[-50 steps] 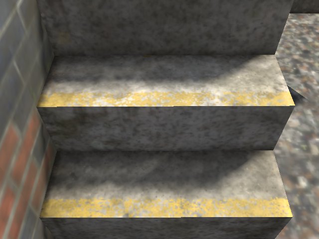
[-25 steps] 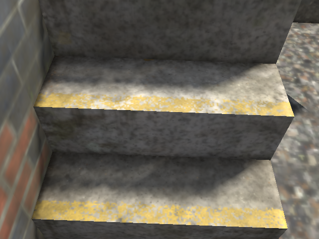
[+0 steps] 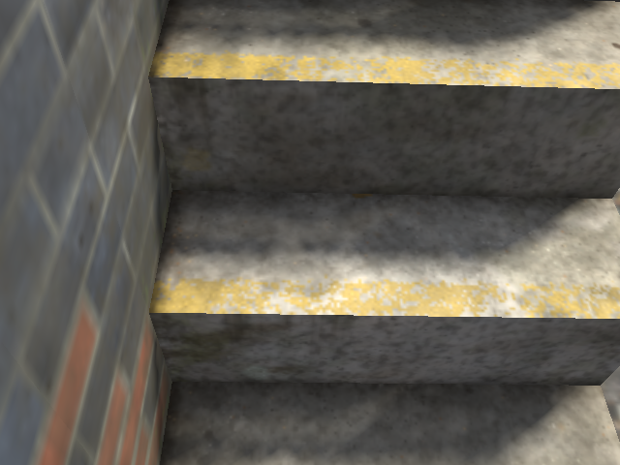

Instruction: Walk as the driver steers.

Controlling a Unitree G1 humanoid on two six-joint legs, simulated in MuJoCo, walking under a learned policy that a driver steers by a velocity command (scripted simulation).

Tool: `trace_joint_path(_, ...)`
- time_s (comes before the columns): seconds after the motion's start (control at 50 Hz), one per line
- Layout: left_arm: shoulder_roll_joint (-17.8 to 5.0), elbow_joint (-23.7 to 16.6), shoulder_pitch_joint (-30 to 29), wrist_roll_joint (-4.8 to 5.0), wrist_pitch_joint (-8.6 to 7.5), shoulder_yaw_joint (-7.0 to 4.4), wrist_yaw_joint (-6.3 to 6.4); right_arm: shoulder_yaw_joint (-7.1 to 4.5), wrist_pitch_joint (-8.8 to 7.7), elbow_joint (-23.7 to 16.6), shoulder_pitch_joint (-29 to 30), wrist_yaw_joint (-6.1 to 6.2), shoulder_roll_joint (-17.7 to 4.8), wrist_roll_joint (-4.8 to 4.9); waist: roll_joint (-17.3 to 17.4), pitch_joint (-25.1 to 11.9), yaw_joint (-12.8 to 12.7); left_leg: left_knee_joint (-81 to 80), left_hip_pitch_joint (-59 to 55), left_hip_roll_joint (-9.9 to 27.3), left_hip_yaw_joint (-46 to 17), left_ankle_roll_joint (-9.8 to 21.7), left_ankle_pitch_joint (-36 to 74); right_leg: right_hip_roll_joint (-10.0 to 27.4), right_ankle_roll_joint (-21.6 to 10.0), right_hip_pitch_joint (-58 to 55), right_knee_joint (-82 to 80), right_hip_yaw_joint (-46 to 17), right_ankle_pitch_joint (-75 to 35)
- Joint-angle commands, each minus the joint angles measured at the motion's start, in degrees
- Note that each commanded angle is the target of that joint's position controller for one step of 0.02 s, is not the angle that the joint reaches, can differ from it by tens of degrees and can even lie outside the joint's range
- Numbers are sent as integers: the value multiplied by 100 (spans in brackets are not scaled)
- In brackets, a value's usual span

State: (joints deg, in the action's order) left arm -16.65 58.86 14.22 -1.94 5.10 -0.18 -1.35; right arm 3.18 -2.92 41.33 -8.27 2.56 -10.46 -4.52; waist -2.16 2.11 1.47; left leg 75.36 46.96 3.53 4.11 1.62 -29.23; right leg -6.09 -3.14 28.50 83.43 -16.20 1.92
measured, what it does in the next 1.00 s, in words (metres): climbs: right foot 0.25 m higher, then right foot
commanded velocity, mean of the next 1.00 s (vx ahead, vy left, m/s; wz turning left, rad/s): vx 0.85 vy -0.33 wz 0.00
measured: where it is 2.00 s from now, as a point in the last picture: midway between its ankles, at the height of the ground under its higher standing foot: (529, 452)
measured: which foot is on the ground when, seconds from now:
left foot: down 0.00-0.76, up 0.78-0.94, down 0.96-1.00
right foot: up 0.00-0.58, down 0.60-0.72, up 0.74-0.82, down 0.84-0.98, up 1.00-1.00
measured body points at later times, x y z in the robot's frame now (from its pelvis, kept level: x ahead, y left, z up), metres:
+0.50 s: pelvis +0.11 -0.03 +0.13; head +0.10 +0.05 +0.57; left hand +0.18 +0.19 -0.04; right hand +0.17 -0.29 +0.04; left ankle +0.09 +0.11 -0.62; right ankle +0.15 -0.25 -0.24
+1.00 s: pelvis +0.20 -0.17 +0.15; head +0.33 -0.20 +0.58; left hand +0.48 -0.02 +0.01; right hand +0.22 -0.48 +0.04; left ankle +0.22 -0.12 -0.41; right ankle +0.04 -0.35 -0.57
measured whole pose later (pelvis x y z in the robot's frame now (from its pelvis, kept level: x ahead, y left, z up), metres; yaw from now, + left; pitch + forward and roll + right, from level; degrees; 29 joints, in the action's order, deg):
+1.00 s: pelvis +0.20 -0.17 +0.15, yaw -7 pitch +1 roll +3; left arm -16.3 45.1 -7.0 -1.5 0.1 -1.3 -3.5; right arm -2.3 -1.3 35.1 -11.3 0.5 -17.2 -0.7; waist -4.9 17.0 13.2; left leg 88.4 43.2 -3.8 11.0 5.8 -51.9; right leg 12.5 3.0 1.0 27.3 2.2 5.0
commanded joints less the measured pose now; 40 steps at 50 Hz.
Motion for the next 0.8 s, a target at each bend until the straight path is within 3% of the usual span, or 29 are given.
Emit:
trace_joint_path(0.02,425,-1785,-797,-152,-234,223,-166,-231,114,477,-964,193,-339,145,-289,-49,-269,-4322,-1698,1283,-4137,436,-239,-354,101,2828,3911,-840,169)
trace_joint_path(0.04,363,-1751,-812,65,-131,258,-204,-213,143,556,-603,201,-156,103,-114,150,-596,-4096,-1267,1022,-2952,273,-173,-317,198,2767,4180,-659,293)
trace_joint_path(0.06,319,-1698,-423,247,-168,258,-197,-147,169,585,-308,168,101,26,345,113,-974,-4001,-1265,814,-1941,166,52,-211,263,2958,3987,-538,19)
trace_joint_path(0.08,373,-1795,-302,340,-241,296,-119,-100,220,541,-476,146,95,-72,515,-142,-1014,-4006,-1517,804,-1208,115,606,-152,305,3223,4031,-436,-352)
trace_joint_path(0.1,263,-1823,-209,357,-238,278,-31,-136,220,433,-695,182,33,-84,541,-343,-946,-4199,-1646,883,-856,179,851,-118,387,3205,3771,-277,-456)
trace_joint_path(0.12,258,-1896,-169,326,-256,279,38,-187,214,374,-778,206,-131,-91,513,-407,-961,-4437,-1664,893,-627,241,950,-103,491,3178,3388,-127,-530)
trace_joint_path(0.14,349,-1906,-106,337,-238,311,145,-248,211,341,-1038,225,-404,-94,767,-357,-872,-4819,-1806,1016,-618,396,1044,-39,605,3298,3393,87,-419)
trace_joint_path(0.16,457,-1949,87,325,-234,340,213,-258,196,294,-1172,272,-502,-110,865,-343,-849,-4904,-1934,1093,-688,459,1044,-70,692,3439,3880,157,-380)
trace_joint_path(0.2,486,-2108,201,259,-168,344,358,-304,146,302,-1644,267,-593,2,1183,-223,-659,-5200,-2609,1151,-853,456,1034,-51,814,3962,4160,141,-201)
trace_joint_path(0.22,558,-2226,241,193,-178,366,383,-323,123,346,-1918,257,-532,47,1419,-67,-552,-5323,-3007,1217,-1036,430,861,-45,809,4471,4587,148,15)
trace_joint_path(0.24,625,-2104,591,142,-171,357,321,-501,180,283,-1934,262,-774,87,1345,4,-522,-5224,-3246,1449,-1113,260,847,-73,898,4476,4780,-172,213)
trace_joint_path(0.28,582,-2186,541,115,-156,325,261,-540,238,179,-2105,245,-694,164,1143,280,-418,-5303,-3337,1348,-961,223,872,-44,982,4532,4458,-69,285)
trace_joint_path(0.34,880,-2347,161,135,-97,345,129,-672,375,105,-2012,271,-952,139,1622,655,-379,-5772,-3517,1594,-924,456,1033,35,1140,4856,4943,-22,758)
trace_joint_path(0.42,685,-2414,100,23,-35,324,44,-759,328,148,-2197,460,-903,241,1307,812,-284,-6089,-4125,1991,-1021,630,1043,273,1195,5011,4653,-123,992)
trace_joint_path(0.46,750,-2563,42,88,-100,388,-9,-816,294,80,-2107,498,-1016,187,1263,717,-334,-6270,-4233,2038,-843,694,1601,380,1231,4800,4536,-97,1040)
trace_joint_path(0.52,674,-2702,148,86,-172,430,-105,-918,295,52,-1892,527,-1154,195,1005,550,-479,-6469,-4577,2075,-619,681,1967,762,1219,4491,3716,-15,1023)
trace_joint_path(0.56,759,-2822,150,73,-224,508,-182,-1027,334,-42,-1496,532,-1324,223,828,409,-664,-6676,-4540,1953,-280,562,2149,1246,1149,3791,2169,375,796)
trace_joint_path(0.58,1003,-2950,-130,134,-224,609,-196,-1121,436,-54,-1719,518,-1574,342,944,452,-541,-7041,-4643,2120,-510,665,1854,1486,1159,3716,1480,843,1141)
trace_joint_path(0.6,989,-3145,15,134,-278,642,-198,-1156,473,-202,-1619,523,-1694,427,1040,328,-629,-7112,-4676,2220,-581,681,1358,1719,1102,3397,689,889,1415)
trace_joint_path(0.62,971,-3479,-623,44,-384,656,-208,-1024,449,-84,-1640,490,-1448,536,1274,446,-474,-7627,-4651,2179,-433,725,1726,1662,875,3196,395,1354,2028)
trace_joint_path(0.64,854,-3846,-1501,-78,-483,642,-156,-908,362,167,-2307,435,-1104,521,969,701,-25,-7615,-4983,1823,-64,784,2797,1358,555,3256,213,1689,2873)
trace_joint_path(0.66,922,-4163,-2241,-38,-662,668,-175,-891,391,605,-2646,312,-958,444,929,687,188,-7282,-5264,1700,166,700,4900,1213,277,3219,-417,1906,3658)
trace_joint_path(0.68,794,-4357,-2115,29,-862,615,-164,-893,394,714,-2413,231,-1099,418,1286,328,-98,-6661,-5169,1452,415,554,8273,929,-34,2071,-1681,2015,4328)
trace_joint_path(0.7,185,-3883,-990,120,-954,252,-138,-994,367,569,-2043,183,-1637,400,1301,-886,-560,-5766,-5166,1502,73,604,10579,502,10,-142,-3079,2247,2655)
trace_joint_path(0.72,-82,-3460,57,235,-929,-24,-123,-1119,288,191,-1357,148,-2197,538,1458,-1545,-1109,-4782,-5184,1499,-108,463,11406,714,-129,-1576,-5020,1801,1262)
trace_joint_path(0.74,-452,-2960,407,135,-836,-232,-155,-1143,127,-64,-1226,7,-2007,634,493,-2652,-930,-3560,-3090,1251,-231,184,10632,948,-379,-4684,-4947,1284,201)
trace_joint_path(0.76,-416,-2235,1075,155,-638,-458,-179,-1133,17,-257,-432,75,-1933,953,-27,-2070,-1295,-3003,-3437,1060,-336,341,7378,790,-437,-3891,-7033,1441,-1404)
trace_joint_path(0.78,88,-2094,331,-67,-530,-325,-270,-1067,114,-568,51,170,-1606,1329,-187,-645,-825,-1529,-2921,596,-477,309,2913,970,-578,-3114,-8809,1681,-2260)
trace_joint_path(0.8,421,-1939,-353,-98,-573,-157,-344,-868,224,-821,201,194,-842,1298,-1262,617,-209,705,-1173,-255,-334,115,-1926,1675,-772,-3228,-9931,1706,-3273)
